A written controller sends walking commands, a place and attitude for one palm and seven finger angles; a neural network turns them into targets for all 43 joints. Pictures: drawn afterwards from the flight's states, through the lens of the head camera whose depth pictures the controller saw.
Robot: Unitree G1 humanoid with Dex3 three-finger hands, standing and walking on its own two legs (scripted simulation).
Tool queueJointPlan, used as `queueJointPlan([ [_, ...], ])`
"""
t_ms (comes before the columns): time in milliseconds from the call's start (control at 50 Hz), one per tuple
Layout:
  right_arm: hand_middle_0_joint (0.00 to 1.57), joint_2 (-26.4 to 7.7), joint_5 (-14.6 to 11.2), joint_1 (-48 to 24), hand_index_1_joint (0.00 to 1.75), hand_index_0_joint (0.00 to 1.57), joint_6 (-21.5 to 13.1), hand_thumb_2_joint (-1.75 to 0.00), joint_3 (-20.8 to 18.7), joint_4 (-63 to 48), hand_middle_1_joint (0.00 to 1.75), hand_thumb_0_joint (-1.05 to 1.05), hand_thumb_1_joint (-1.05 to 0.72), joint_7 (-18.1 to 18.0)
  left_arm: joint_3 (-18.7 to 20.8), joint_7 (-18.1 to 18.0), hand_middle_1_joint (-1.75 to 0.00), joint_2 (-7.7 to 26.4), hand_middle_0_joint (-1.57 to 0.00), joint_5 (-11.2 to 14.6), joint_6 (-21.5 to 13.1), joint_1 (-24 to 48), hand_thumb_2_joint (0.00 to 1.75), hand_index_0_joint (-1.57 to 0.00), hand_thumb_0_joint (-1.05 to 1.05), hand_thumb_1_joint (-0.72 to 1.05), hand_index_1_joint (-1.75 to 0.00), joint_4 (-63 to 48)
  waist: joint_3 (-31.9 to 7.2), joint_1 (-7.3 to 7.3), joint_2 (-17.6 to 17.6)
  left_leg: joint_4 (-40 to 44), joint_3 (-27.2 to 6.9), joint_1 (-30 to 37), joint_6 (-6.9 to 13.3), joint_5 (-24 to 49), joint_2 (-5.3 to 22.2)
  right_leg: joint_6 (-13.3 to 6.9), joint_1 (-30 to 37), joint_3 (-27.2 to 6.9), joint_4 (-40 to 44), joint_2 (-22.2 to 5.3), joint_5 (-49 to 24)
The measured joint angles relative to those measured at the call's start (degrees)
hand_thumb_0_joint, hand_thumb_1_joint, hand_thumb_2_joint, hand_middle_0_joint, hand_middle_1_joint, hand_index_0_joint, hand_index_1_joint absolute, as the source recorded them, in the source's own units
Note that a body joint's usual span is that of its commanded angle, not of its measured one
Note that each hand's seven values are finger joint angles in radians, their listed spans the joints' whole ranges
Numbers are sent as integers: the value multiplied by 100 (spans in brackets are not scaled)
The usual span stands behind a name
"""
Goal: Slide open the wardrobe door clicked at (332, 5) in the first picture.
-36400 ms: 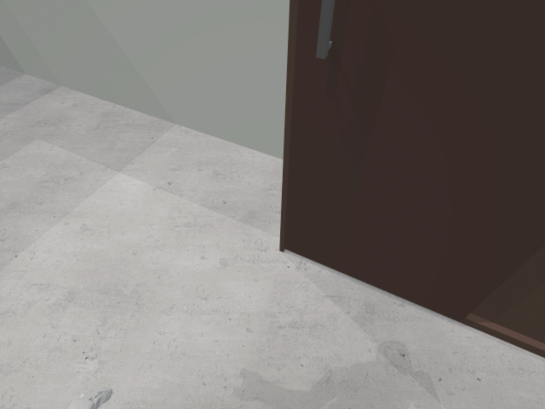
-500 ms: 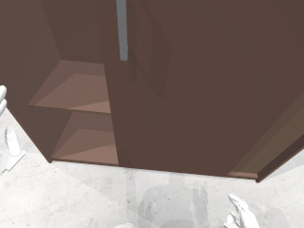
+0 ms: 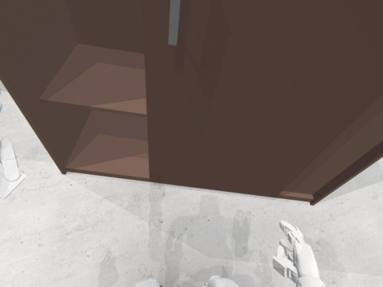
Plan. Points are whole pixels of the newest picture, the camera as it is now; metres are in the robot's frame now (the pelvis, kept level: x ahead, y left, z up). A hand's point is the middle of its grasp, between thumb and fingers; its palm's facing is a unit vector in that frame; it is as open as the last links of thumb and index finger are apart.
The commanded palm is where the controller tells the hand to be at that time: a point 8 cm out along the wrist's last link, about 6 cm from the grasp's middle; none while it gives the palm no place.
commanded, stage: step back with the hand held close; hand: left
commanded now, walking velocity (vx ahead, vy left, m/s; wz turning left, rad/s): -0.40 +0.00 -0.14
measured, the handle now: out of the picture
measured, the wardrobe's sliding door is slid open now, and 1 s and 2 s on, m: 0.47 0.47 0.47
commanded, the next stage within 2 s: stop stepping back and stand still in 0.08 s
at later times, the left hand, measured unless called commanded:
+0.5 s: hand (1, 258) +0.13 +0.25 +0.16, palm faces +0.35 -0.85 -0.40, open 7.5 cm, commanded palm +0.09 +0.27 +0.18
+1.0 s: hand out of the picture +0.14 +0.28 +0.14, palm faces +0.40 -0.81 -0.42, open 7.4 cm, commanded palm none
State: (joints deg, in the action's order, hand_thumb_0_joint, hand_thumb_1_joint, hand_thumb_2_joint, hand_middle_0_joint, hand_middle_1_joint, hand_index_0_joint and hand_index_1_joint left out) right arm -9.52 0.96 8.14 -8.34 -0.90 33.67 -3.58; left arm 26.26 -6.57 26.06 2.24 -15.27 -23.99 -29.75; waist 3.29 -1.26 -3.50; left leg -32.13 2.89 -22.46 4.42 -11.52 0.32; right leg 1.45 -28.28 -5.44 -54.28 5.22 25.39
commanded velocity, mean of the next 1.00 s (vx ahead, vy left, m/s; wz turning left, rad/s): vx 0.06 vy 0.01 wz -0.01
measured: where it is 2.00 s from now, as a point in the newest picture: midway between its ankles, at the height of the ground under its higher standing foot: outside the picture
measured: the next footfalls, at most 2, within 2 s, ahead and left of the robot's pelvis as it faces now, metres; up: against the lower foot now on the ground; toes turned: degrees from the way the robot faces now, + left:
right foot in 0.32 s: -0.19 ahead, -0.10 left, +0.00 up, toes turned -9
left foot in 0.56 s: -0.01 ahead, +0.14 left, +0.00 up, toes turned -2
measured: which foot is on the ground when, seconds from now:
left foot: down 0.00-0.32, up 0.34-0.54, down 0.56-1.00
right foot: up 0.00-0.30, down 0.32-0.64, up 0.66-0.80, down 0.82-1.00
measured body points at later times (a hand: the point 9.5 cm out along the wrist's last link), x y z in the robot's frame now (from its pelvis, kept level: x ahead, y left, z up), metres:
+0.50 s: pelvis -0.10 +0.00 +0.00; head -0.12 +0.02 +0.45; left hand +0.10 +0.29 +0.18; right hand -0.02 -0.28 -0.08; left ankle -0.06 +0.09 -0.70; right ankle -0.23 -0.10 -0.73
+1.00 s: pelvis -0.09 +0.02 +0.00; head -0.09 +0.02 +0.45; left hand +0.11 +0.32 +0.17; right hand +0.02 -0.23 -0.10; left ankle -0.08 +0.13 -0.69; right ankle -0.15 -0.08 -0.73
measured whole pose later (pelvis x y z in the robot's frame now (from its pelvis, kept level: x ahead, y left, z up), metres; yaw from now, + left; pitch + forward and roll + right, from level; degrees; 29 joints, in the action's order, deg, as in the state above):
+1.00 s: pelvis -0.09 +0.02 +0.00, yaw -9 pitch +1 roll +0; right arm -12.0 0.5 15.3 -5.8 1.2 40.1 -3.6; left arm 23.8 -8.6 20.0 1.9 -11.3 -28.7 -18.4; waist -2.4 -3.1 -0.2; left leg -51.2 3.0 -25.2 0.3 -21.0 1.0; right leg -1.2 -10.4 3.7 -28.5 -0.7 19.2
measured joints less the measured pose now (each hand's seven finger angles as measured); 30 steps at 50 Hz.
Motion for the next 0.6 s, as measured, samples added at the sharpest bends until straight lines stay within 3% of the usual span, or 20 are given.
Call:
queueJointPlan([
  [40,20,58,-13,25,30,20,-68,-90,15,-23,30,2,-90,82,70,-7,-30,1,-22,69,46,-133,90,-21,2,88,-30,-113,-26,-15,116,231,73,38,-2,183,176,12,92,217,-273,37,90],
  [120,21,123,-34,159,30,20,-95,-90,70,-9,30,1,-90,180,-43,-6,-30,-90,-21,112,169,-418,90,-21,2,89,-30,-377,-215,-18,224,666,260,39,-14,534,416,50,549,511,-24,-70,146],
  [200,21,148,11,274,30,20,-47,-90,132,85,30,1,-90,119,-200,-32,-30,-76,-21,124,325,-437,90,-21,2,89,-30,-360,-417,71,223,1186,336,-51,-51,1001,493,-42,1144,661,750,-134,318],
  [260,21,141,29,376,30,20,-11,-90,145,78,30,1,-90,87,-155,-63,-30,35,-21,167,432,-493,90,-21,2,88,-30,-276,-541,176,198,1525,343,-176,-161,1257,462,-197,1737,881,1824,-123,346],
  [300,21,123,18,428,30,20,25,-90,157,3,30,1,-90,89,-24,-87,-30,190,-21,203,481,-660,90,-21,2,89,-30,-308,-592,212,30,1385,442,-396,-302,1007,318,-340,2197,954,2820,-219,98],
  [320,21,104,23,430,30,20,50,-90,178,-67,30,1,-90,101,116,-110,-30,325,-21,204,478,-815,90,-21,2,89,-30,-394,-622,160,-187,1037,571,-636,-400,630,174,-456,2331,814,3252,-394,-45],
  [340,21,2,29,388,30,20,79,-90,170,-44,30,1,-90,105,131,-105,-30,309,-21,188,445,-903,90,-21,2,89,-30,-431,-589,77,-152,446,499,-924,-477,184,166,-400,2259,720,3323,-420,-417],
  [400,21,-241,0,553,30,20,231,-90,133,322,30,1,-90,92,-89,-78,-30,166,-22,148,361,-1158,90,-21,2,88,-30,-351,-710,-83,67,-1536,48,-1300,-559,-502,66,-307,2245,559,3108,-322,-445],
  [440,20,-286,-94,847,30,20,257,-90,100,494,30,2,-90,43,-191,-88,-30,72,-22,126,343,-1143,90,-21,2,88,-30,-123,-931,-134,-11,-2145,18,-1191,-557,-470,-48,-265,2348,479,3151,-415,-399],
  [480,20,-344,-122,1057,30,20,255,-90,84,613,30,2,-90,-47,-240,-141,-30,-86,-22,68,324,-910,90,-21,1,88,-30,301,-1074,-110,-48,-1906,76,-828,-494,-409,-33,-234,2410,470,3105,-485,-339],
  [560,20,-527,-116,1256,30,20,176,-90,-25,744,30,2,-90,-176,-409,-224,-30,-423,-22,-27,500,-135,90,-21,1,88,-30,1021,-1087,61,84,-530,135,162,-292,-527,78,-146,2365,699,2563,-526,33],
  [600,20,-494,-108,1112,30,20,168,-90,-58,812,30,2,-90,-190,-420,-237,-30,-520,-21,-34,575,80,90,-21,2,88,-30,1068,-940,165,-56,-438,191,267,-198,-779,-76,-90,2181,696,2036,-696,170],
])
